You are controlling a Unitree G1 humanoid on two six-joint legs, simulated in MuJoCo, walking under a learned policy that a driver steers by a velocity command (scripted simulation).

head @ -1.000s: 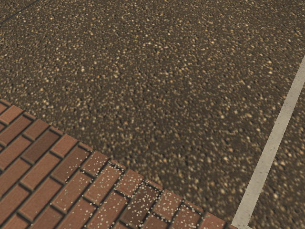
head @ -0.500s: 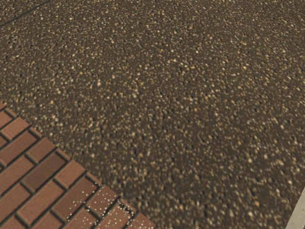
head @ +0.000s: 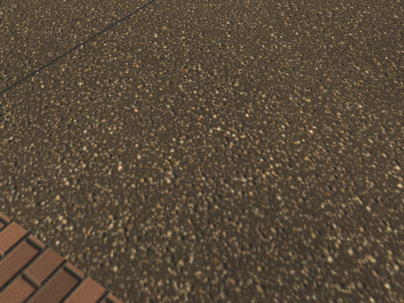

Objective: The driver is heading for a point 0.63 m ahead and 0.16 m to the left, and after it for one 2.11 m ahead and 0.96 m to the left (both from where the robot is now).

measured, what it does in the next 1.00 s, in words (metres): walks ahead: right foot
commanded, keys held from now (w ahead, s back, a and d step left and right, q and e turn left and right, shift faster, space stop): w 0.54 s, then w+q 0.46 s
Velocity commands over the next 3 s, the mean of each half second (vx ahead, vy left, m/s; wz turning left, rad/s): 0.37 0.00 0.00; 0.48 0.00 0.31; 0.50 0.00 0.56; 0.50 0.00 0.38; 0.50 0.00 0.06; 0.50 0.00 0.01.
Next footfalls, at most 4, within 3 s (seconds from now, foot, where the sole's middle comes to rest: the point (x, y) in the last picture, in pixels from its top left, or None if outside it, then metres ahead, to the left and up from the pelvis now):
0.60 right None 0.39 -0.09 -0.78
1.16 left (177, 278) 0.64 0.12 -0.78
1.70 right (176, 191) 1.02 0.14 -0.78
2.20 left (101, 185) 1.06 0.45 -0.78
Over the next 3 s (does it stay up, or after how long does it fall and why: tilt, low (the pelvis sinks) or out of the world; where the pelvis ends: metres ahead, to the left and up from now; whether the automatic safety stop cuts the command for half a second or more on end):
stays up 1.35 0.54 0.01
